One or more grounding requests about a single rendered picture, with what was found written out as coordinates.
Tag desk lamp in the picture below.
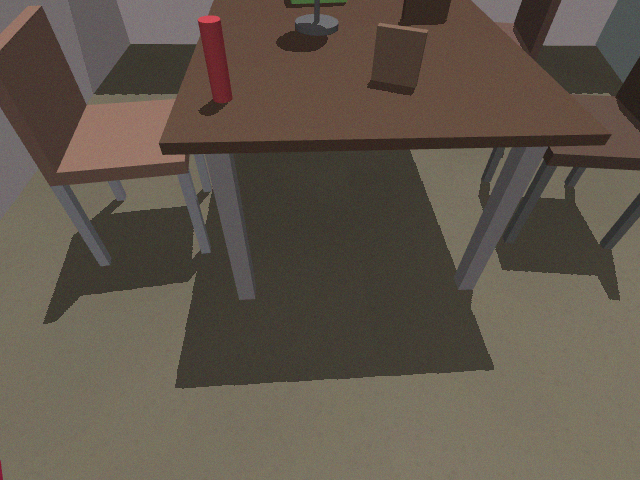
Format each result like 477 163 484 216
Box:
295 0 339 36

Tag table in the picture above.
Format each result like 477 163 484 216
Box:
159 0 612 300

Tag chair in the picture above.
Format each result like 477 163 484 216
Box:
482 57 640 249
0 5 211 266
495 0 561 61

